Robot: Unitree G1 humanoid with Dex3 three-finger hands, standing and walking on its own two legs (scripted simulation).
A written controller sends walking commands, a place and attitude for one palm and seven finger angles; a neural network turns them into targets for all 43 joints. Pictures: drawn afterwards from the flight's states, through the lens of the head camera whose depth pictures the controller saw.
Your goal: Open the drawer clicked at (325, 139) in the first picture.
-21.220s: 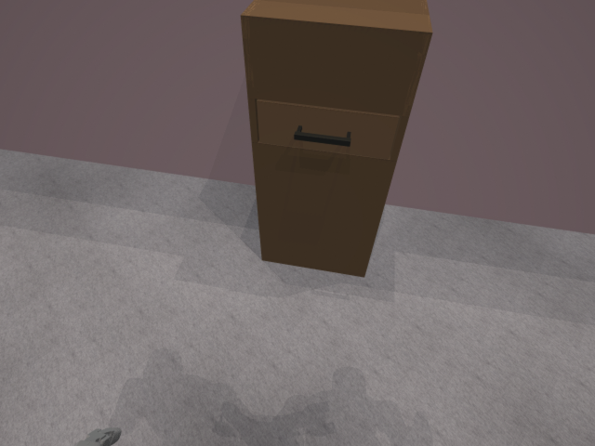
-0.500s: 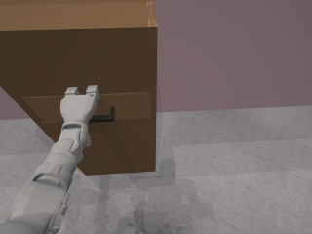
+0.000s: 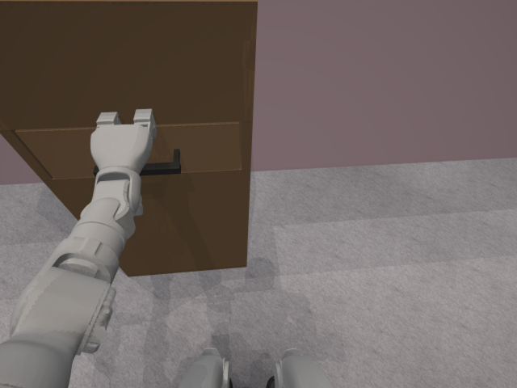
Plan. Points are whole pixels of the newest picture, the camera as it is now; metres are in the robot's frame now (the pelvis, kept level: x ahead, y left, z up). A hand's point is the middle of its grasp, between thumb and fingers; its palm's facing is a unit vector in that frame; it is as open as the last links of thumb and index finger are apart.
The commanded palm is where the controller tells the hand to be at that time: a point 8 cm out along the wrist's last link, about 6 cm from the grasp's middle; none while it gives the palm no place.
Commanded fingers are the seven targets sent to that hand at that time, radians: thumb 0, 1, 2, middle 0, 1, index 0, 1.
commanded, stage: lower the fingers behind the handle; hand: left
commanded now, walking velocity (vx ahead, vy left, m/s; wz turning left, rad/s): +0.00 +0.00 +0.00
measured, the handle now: (139, 162) +0.52 +0.21 -0.01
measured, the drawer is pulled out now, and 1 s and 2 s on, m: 0.00 0.00 0.00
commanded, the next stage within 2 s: lift the fingers back up to retry in 0.54 s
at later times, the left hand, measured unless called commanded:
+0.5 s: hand (133, 165) +0.48 +0.20 +0.03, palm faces +0.07 +0.04 -1.00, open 13.8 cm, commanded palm +0.47 +0.22 +0.01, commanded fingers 0.00 -0.50 0.30 -0.30 -1.20 -0.30 -1.20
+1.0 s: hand (136, 178) +0.47 +0.21 +0.00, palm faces -0.04 -0.05 -1.00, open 13.8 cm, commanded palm +0.47 +0.21 +0.06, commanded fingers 0.00 -0.50 0.30 -0.30 -1.20 -0.30 -1.20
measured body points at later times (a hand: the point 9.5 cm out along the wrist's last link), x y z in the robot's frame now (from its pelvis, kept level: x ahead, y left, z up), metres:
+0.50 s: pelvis -0.03 +0.01 -0.01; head +0.07 +0.02 +0.43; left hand +0.47 +0.20 +0.09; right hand +0.04 -0.25 -0.13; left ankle +0.07 +0.09 -0.66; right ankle +0.06 -0.09 -0.66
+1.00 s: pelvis -0.02 +0.00 -0.02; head +0.09 +0.01 +0.42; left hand +0.47 +0.21 +0.06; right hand -0.02 -0.27 -0.14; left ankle +0.07 +0.09 -0.66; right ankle +0.06 -0.09 -0.66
